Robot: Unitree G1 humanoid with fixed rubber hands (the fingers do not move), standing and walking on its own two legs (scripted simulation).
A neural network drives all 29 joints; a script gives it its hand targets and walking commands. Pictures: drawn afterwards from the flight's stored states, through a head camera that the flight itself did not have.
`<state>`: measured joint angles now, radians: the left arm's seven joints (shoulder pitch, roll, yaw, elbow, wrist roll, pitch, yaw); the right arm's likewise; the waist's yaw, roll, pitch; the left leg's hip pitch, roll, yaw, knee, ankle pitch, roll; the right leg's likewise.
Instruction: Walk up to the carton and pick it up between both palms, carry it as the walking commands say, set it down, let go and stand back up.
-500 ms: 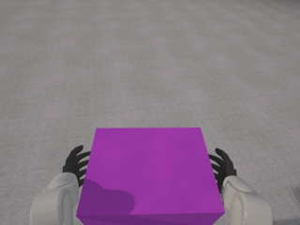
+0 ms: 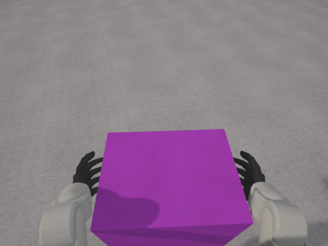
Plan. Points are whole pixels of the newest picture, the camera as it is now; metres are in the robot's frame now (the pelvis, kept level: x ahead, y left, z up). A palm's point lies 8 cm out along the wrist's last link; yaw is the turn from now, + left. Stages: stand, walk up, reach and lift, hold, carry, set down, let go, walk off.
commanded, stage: carry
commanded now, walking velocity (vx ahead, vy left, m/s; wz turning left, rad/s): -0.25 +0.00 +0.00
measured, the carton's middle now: (167, 194) +0.27 -0.01 +0.01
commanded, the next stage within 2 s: none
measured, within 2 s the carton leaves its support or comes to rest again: neither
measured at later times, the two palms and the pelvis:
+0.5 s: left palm out of the picture +0.06 +0.15 +0.08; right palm out of the picture +0.05 -0.21 +0.07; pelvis -0.19 -0.02 +0.00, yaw -1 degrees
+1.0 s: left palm out of the picture -0.14 +0.19 +0.07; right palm out of the picture -0.12 -0.17 +0.09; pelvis -0.36 -0.01 +0.01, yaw +1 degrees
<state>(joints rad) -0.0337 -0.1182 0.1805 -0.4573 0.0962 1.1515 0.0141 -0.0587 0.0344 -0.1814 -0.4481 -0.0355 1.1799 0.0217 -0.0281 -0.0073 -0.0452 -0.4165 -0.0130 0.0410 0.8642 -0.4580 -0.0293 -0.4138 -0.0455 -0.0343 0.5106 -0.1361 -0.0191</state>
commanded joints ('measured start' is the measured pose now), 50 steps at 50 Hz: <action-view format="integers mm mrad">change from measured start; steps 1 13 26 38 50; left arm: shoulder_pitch -333 -462 -408 -322 -452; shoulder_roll -656 -720 -719 -660 -711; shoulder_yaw -752 -834 -771 -757 -837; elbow -70 -96 -76 -75 -104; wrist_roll -355 -427 -393 -350 -426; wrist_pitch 26 17 13 25 21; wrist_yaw -198 -211 -212 -196 -209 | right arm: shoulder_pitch -394 -361 -476 -365 -347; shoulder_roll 730 716 778 735 716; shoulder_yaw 767 710 784 764 710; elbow -84 -132 -109 -76 -121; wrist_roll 338 272 345 329 272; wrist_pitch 3 -17 -19 3 -12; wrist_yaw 168 169 189 170 167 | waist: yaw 43 31 44 33 29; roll -233 145 -119 -201 171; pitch -288 -217 -150 -305 -237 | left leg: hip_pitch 47 249 -103 151 264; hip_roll -25 270 29 -20 282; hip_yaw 22 -144 -58 54 -179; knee -244 -520 260 -454 -539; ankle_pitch -33 553 -2 102 478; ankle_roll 28 164 -17 31 164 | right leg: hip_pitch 272 -153 88 260 -123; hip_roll -247 39 -304 -221 45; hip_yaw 230 14 219 190 3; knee -134 584 -222 -104 474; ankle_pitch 263 -307 155 257 -341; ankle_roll -140 56 -167 -106 52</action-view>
